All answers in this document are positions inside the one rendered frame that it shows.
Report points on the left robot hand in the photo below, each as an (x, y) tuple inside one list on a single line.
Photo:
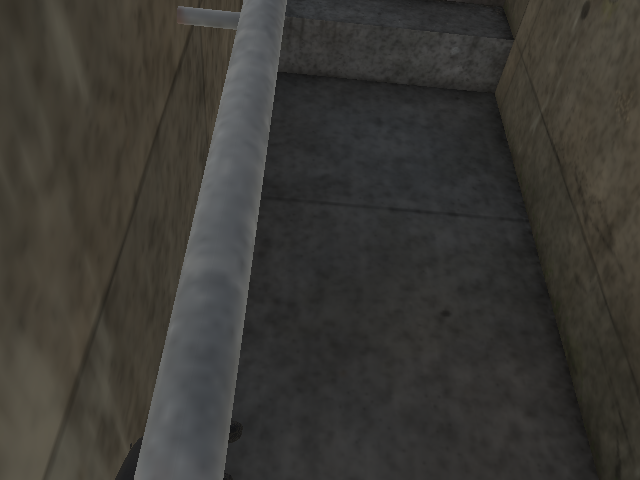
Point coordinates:
[(128, 468)]

